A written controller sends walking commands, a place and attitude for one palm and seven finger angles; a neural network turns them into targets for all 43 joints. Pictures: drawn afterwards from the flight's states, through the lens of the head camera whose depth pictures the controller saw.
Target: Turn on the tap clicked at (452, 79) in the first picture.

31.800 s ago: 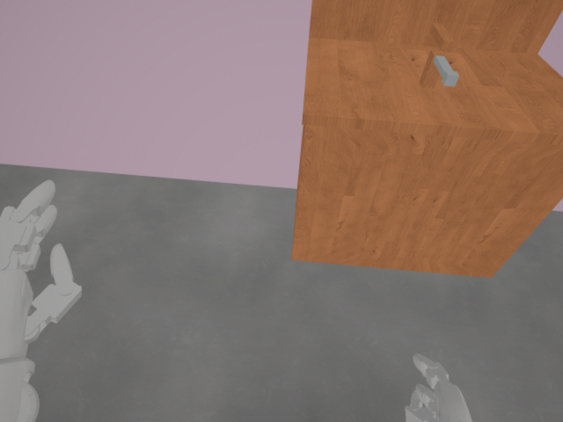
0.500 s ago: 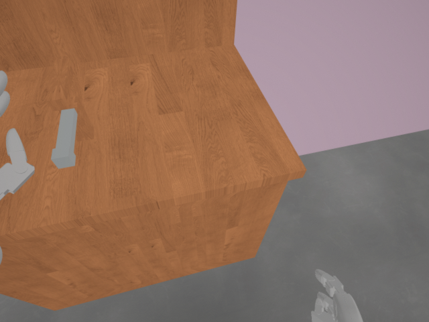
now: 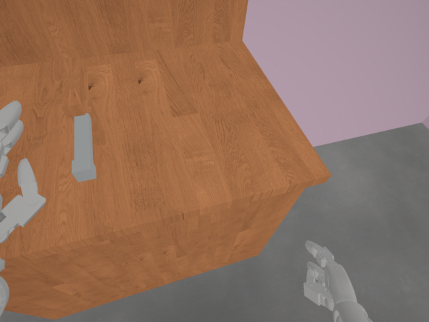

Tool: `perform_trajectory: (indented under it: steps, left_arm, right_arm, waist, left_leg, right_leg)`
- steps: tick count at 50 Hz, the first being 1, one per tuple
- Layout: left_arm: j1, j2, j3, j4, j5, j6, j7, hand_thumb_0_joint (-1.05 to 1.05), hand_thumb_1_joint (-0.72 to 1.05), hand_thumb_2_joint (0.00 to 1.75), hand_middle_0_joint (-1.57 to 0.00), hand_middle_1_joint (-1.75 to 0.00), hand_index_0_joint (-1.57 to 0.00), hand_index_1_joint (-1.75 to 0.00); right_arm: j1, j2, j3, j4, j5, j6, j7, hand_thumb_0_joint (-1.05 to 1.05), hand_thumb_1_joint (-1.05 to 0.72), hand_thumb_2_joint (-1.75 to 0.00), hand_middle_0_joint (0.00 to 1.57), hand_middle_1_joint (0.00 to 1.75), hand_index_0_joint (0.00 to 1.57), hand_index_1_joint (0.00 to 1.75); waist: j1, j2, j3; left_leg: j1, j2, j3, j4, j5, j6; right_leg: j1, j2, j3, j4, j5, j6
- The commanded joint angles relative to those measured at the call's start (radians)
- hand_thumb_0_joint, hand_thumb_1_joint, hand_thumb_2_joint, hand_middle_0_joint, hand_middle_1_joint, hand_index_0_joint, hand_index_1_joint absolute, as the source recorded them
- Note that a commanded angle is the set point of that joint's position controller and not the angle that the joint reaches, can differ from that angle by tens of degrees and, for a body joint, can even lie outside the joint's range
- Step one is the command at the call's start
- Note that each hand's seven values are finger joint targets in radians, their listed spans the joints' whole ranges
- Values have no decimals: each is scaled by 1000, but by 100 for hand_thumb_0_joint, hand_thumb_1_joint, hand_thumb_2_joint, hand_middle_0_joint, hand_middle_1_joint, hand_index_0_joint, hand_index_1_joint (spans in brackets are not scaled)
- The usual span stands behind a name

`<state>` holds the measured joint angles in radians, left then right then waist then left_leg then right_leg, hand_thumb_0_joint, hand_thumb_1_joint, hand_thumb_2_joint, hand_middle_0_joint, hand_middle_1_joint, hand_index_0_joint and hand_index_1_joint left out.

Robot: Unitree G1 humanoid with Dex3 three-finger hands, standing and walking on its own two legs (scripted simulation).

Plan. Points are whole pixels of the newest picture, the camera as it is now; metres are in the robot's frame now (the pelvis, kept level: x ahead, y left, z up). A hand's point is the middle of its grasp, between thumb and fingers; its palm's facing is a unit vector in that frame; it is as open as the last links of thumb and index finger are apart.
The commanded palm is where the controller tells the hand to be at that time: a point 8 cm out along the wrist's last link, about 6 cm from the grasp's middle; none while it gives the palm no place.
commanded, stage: come to a stop and stand still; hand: left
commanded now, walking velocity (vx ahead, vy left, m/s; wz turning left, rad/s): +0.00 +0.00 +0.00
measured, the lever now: (84, 169) +0.32 +0.25 +0.10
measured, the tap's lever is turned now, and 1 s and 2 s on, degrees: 0 0 0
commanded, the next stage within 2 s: look again from close up in 0.42 s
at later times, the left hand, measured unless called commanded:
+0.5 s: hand (27, 226) +0.20 +0.25 +0.16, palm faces +0.35 -0.83 -0.42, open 7.4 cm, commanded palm +0.14 +0.29 +0.18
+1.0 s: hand (39, 234) +0.19 +0.23 +0.16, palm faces +0.36 -0.85 -0.37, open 7.4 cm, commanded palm +0.14 +0.27 +0.18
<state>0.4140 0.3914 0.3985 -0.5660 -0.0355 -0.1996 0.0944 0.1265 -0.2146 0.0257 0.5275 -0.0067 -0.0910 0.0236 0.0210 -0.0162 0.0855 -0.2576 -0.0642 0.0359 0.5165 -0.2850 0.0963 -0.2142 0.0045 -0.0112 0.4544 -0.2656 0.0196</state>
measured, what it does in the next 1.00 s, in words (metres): stands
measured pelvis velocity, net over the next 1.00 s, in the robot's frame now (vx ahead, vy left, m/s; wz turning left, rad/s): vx -0.02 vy -0.01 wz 0.01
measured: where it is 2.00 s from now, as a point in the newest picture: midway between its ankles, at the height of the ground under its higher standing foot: outside the picture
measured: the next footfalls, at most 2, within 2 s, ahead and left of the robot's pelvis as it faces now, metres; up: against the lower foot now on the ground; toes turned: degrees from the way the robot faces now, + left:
none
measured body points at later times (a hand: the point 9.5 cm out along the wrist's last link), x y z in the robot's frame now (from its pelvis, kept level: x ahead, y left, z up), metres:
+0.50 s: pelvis -0.02 +0.00 +0.00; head +0.02 +0.02 +0.45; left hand +0.17 +0.29 +0.19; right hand +0.17 -0.21 -0.08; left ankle -0.01 +0.05 -0.74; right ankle -0.02 -0.14 -0.74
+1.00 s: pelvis -0.02 -0.01 +0.00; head +0.00 +0.00 +0.45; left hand +0.16 +0.28 +0.18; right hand +0.16 -0.23 -0.07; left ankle -0.01 +0.05 -0.74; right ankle -0.02 -0.14 -0.74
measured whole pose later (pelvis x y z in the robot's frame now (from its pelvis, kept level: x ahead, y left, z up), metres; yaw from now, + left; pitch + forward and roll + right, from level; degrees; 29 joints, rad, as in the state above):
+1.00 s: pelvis -0.02 -0.01 +0.00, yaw +0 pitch +0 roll -2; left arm 0.44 0.36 0.33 -0.47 -0.05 -0.19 0.09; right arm 0.18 -0.21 0.03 0.57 0.01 -0.07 -0.02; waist 0.03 0.00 0.05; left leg -0.23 -0.05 0.03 0.46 -0.23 0.08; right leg -0.18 0.02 -0.02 0.39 -0.20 0.01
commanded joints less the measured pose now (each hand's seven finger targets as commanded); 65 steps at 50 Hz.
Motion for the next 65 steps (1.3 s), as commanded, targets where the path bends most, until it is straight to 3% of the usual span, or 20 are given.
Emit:
perform_trajectory:
  steps: [1, 5, 6, 10, 11, 13, 15, 16, 20, 21, 25, 27, 34, 45, 46, 48, 51, 58, 62, 65]
  left_arm:
    - [32, 114, 82, -106, 1, -38, 12, 0, 90, 90, -20, -30, -20, -30]
    - [-44, 174, 123, -143, 3, -35, 17, 0, 90, 90, -20, -30, -20, -30]
    - [-34, 135, 91, -122, -3, -37, 14, 0, 90, 90, -20, -30, -20, -30]
    - [-63, 164, 91, -211, 3, -38, 21, 0, 90, 90, -20, -30, -20, -30]
    - [-50, 125, 60, -196, -1, -40, 19, 0, 90, 90, -20, -30, -20, -30]
    - [-46, 142, 65, -217, 1, -42, 23, 0, 90, 90, -20, -30, -20, -30]
    - [-20, 171, 99, -216, 7, -39, 30, 0, 90, 90, -20, -30, -20, -30]
    - [-1, 128, 68, -183, 0, -40, 27, 0, 90, 90, -20, -30, -20, -30]
    - [7, 162, 107, -150, -1, -42, 30, 0, 90, 90, -20, -30, -20, -30]
    - [21, 124, 78, -118, -9, -45, 24, 0, 90, 90, -20, -30, -20, -30]
    - [11, 150, 93, -122, -8, -47, 23, 0, 90, 90, -20, -30, -20, -30]
    - [-3, 124, 59, -112, -14, -49, 18, 0, 90, 90, -20, -30, -20, -30]
    - [-52, 127, 42, -124, -8, -54, 23, 0, 90, 90, -20, -30, -20, -30]
    - [-19, 136, 57, -114, -16, -50, 26, 0, 90, 90, -20, -30, -20, -30]
    - [-17, 106, 31, -97, -19, -51, 21, 0, 90, 90, -20, -30, -20, -30]
    - [-40, 116, 38, -97, -20, -51, 19, 0, 90, 90, -20, -30, -20, -30]
    - [-70, 104, 20, -98, -20, -45, 14, 0, 90, 90, -20, -30, -20, -30]
    - [-72, 126, 35, -134, -26, -29, 10, 0, 90, 90, -20, -30, -20, -30]
    - [-27, 135, 46, -172, -35, -25, 4, 0, 90, 90, -20, -30, -20, -30]
    - [5, 157, 73, -187, -41, -21, 4, 0, 90, 90, -20, -30, -20, -30]
  right_arm:
    - [-17, -129, -50, -132, 6, -18, -14, 0, -90, -90, 20, 30, 20, 30]
    - [-44, -129, -47, -146, 12, -6, -27, 0, -90, -90, 20, 30, 20, 30]
    - [-32, -122, -43, -144, 6, -3, -28, 0, -90, -90, 20, 30, 20, 30]
    - [-52, -124, -42, -151, 11, -17, -29, 0, -90, -90, 20, 30, 20, 30]
    - [-42, -121, -39, -146, 6, -16, -29, 0, -90, -90, 20, 30, 20, 30]
    - [-41, -127, -43, -146, 6, -23, -27, 0, -90, -90, 20, 30, 20, 30]
    - [-47, -127, -45, -142, 11, -28, -27, 0, -90, -90, 20, 30, 20, 30]
    - [-37, -118, -40, -140, 7, -21, -26, 0, -90, -90, 20, 30, 20, 30]
    - [-42, -129, -49, -137, 18, -16, -32, 0, -90, -90, 20, 30, 20, 30]
    - [-34, -124, -45, -135, 14, -11, -32, 0, -90, -90, 20, 30, 20, 30]
    - [-45, -129, -52, -139, 25, -12, -39, 0, -90, -90, 20, 30, 20, 30]
    - [-38, -129, -53, -139, 26, -11, -41, 0, -90, -90, 20, 30, 20, 30]
    - [-41, -129, -51, -132, 24, -29, -47, 0, -90, -90, 20, 30, 20, 30]
    - [-45, -129, -50, -122, 27, -36, -50, 0, -90, -90, 20, 30, 20, 30]
    - [-35, -124, -46, -115, 23, -34, -51, 0, -90, -90, 20, 30, 20, 30]
    - [-34, -123, -48, -112, 24, -34, -55, 0, -90, -90, 20, 30, 20, 30]
    - [-38, -118, -44, -109, 21, -31, -57, 0, -90, -90, 20, 30, 20, 30]
    - [-33, -111, -52, -129, 19, -28, -47, 0, -90, -90, 20, 30, 20, 30]
    - [-29, -107, -57, -138, 23, -23, -41, 0, -90, -90, 20, 30, 20, 30]
    - [-37, -103, -54, -139, 25, -18, -40, 0, -90, -90, 20, 30, 20, 30]
  waist:
    - [-13, 84, -204]
    - [-11, 92, -210]
    - [-11, 94, -214]
    - [-3, 134, -244]
    - [-3, 131, -240]
    - [-2, 152, -242]
    - [0, 152, -253]
    - [-1, 126, -243]
    - [-3, 123, -209]
    - [-3, 108, -197]
    - [-5, 81, -192]
    - [-7, 64, -180]
    - [-2, 86, -165]
    - [-1, 90, -180]
    - [-1, 69, -175]
    - [-2, 68, -165]
    - [-2, 109, -149]
    - [3, 77, -202]
    - [0, 107, -236]
    - [0, 136, -242]
  left_leg:
    - [189, 200, -141, -83, 607, -108]
    - [148, 186, -133, -102, 484, -117]
    - [144, 186, -138, -102, 469, -117]
    - [148, 179, -139, -116, 396, -118]
    - [143, 179, -143, -117, 391, -118]
    - [139, 181, -150, -120, 387, -122]
    - [152, 179, -145, -113, 404, -124]
    - [138, 177, -148, -111, 397, -123]
    - [79, 170, -149, -136, 268, -126]
    - [58, 168, -152, -135, 250, -121]
    - [49, 161, -145, -148, 171, -110]
    - [32, 159, -149, -154, 131, -104]
    - [15, 156, -152, -168, 56, -82]
    - [51, 154, -147, -156, 137, -84]
    - [48, 157, -154, -169, 126, -86]
    - [58, 174, -169, -202, 111, -96]
    - [76, 192, -189, -247, 88, -113]
    - [128, 204, -152, -186, 273, -104]
    - [149, 205, -131, -142, 382, -101]
    - [133, 204, -121, -126, 374, -90]
  right_leg:
    - [-29, -20, -39, -19, 85, -32]
    - [23, -30, -22, -26, 137, -36]
    - [25, -33, -26, -33, 128, -37]
    - [50, -35, -12, -26, 139, -41]
    - [47, -36, -17, -33, 127, -41]
    - [51, -37, -17, -30, 117, -41]
    - [52, -37, -13, -27, 133, -43]
    - [55, -38, -19, -40, 131, -42]
    - [73, -42, -10, -40, 150, -44]
    - [76, -45, -14, -54, 154, -43]
    - [81, -54, 4, -55, 175, -45]
    - [84, -59, 9, -64, 165, -44]
    - [84, -63, 27, -75, 150, -45]
    - [80, -66, 34, -84, 188, -47]
    - [78, -53, 23, -87, 176, -43]
    - [68, -37, 20, -88, 153, -38]
    - [40, -11, 14, -81, 117, -30]
    - [78, -17, 13, -111, 192, -32]
    - [90, -24, 10, -105, 244, -36]
    - [99, -31, 19, -104, 266, -40]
